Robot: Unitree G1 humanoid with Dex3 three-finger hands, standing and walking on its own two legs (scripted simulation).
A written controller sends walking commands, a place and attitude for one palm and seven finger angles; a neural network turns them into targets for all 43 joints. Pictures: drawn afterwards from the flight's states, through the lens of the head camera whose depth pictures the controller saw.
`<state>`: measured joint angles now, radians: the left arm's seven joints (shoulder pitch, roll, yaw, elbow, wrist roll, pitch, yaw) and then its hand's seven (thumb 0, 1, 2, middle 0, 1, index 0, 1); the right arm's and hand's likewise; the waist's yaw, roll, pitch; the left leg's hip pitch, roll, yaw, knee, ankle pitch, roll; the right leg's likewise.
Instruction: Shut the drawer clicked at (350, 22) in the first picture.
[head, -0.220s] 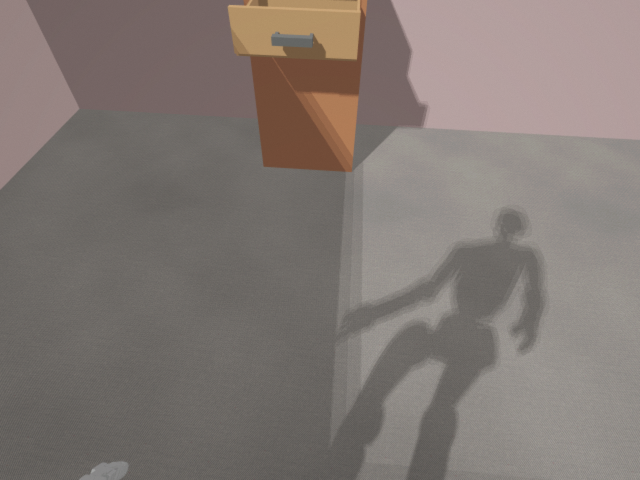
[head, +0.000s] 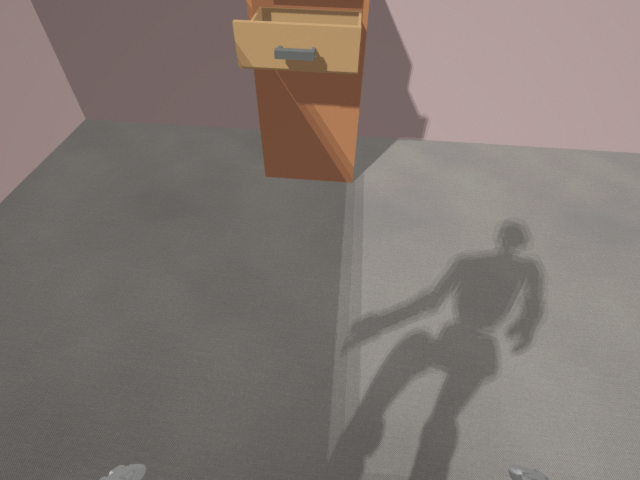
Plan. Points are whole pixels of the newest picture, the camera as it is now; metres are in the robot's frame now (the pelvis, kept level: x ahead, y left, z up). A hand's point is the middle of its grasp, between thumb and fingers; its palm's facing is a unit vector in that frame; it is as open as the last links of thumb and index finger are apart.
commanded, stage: stand and wait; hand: left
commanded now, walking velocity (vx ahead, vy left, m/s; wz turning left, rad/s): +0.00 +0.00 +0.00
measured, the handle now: (295, 51) +1.33 +0.16 +0.00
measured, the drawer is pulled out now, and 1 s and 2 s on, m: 0.30 0.30 0.30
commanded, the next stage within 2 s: look at it before walking up in 0.74 s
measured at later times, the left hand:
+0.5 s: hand out of the picture +0.05 +0.24 -0.15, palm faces -0.03 -0.94 -0.35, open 7.4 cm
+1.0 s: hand out of the picture +0.05 +0.23 -0.15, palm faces -0.04 -0.94 -0.33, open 7.4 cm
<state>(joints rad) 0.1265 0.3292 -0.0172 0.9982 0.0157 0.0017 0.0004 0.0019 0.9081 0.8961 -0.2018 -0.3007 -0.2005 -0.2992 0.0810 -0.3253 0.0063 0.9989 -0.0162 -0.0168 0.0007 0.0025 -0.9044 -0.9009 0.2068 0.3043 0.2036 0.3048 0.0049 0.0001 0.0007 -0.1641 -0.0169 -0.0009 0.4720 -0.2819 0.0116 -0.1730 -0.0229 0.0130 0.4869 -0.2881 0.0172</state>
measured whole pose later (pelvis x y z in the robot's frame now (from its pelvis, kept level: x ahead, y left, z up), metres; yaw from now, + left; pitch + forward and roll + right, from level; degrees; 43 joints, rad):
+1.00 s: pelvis -0.02 -0.01 +0.01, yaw +0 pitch -2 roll +0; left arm 0.15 0.33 -0.01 1.08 0.02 -0.01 0.00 0.00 0.91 0.90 -0.20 -0.30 -0.20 -0.30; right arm 0.14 -0.33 0.00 1.11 -0.01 -0.01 0.00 0.00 -0.91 -0.90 0.21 0.30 0.20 0.30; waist 0.00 0.00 0.02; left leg -0.16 0.01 -0.01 0.39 -0.20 -0.01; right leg -0.16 0.00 0.01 0.40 -0.21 0.00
